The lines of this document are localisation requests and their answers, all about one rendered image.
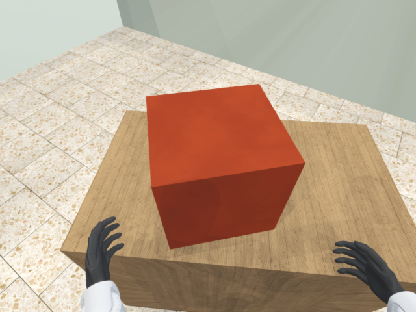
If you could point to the left robot forearm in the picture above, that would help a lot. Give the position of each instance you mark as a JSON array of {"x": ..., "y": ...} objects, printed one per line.
[{"x": 102, "y": 297}]

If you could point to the pedestal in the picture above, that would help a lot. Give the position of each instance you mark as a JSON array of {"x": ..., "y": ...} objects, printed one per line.
[{"x": 344, "y": 193}]

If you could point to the right robot forearm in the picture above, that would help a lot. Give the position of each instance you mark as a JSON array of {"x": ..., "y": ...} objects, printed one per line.
[{"x": 402, "y": 302}]

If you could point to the carton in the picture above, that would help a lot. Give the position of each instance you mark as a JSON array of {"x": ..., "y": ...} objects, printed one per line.
[{"x": 222, "y": 164}]

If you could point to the robot right hand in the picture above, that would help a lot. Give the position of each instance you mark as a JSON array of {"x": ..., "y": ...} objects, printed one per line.
[{"x": 371, "y": 269}]

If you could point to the robot left hand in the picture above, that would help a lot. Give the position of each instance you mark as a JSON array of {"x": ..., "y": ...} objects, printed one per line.
[{"x": 97, "y": 257}]

